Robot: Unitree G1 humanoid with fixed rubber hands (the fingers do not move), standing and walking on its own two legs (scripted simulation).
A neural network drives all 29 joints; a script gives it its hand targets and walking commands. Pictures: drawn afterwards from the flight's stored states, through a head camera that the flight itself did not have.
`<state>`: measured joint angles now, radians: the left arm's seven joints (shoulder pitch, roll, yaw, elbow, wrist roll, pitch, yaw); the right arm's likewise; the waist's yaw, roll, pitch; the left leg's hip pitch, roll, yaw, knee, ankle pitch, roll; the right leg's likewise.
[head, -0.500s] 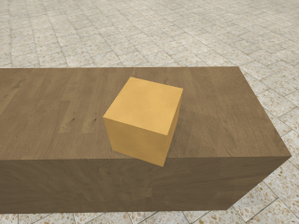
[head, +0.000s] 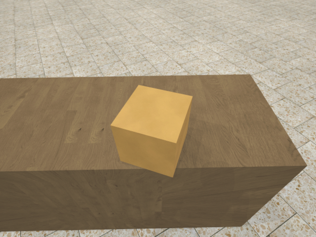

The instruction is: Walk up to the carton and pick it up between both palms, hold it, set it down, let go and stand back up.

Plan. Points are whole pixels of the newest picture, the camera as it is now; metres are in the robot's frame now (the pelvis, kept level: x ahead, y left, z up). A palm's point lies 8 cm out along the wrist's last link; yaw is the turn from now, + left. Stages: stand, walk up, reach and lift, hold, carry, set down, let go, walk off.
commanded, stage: stand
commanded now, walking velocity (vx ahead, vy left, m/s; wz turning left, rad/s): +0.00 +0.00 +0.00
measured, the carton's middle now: (155, 129) +0.42 +0.04 +0.01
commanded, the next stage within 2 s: none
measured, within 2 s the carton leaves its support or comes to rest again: neither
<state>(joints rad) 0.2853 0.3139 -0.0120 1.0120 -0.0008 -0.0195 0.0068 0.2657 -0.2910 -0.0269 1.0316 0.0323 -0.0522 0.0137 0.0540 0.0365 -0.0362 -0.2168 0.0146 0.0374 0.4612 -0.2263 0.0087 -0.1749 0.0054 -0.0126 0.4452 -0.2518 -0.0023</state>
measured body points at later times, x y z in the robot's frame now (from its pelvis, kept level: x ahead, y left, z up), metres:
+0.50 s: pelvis -0.01 +0.00 +0.00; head -0.03 -0.01 +0.45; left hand +0.00 +0.29 -0.13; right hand +0.04 -0.27 -0.15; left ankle +0.01 +0.11 -0.74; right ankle -0.01 -0.12 -0.74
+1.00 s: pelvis -0.01 +0.00 +0.00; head -0.04 -0.01 +0.45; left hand -0.01 +0.29 -0.13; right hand +0.04 -0.27 -0.15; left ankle +0.01 +0.11 -0.74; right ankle -0.01 -0.12 -0.74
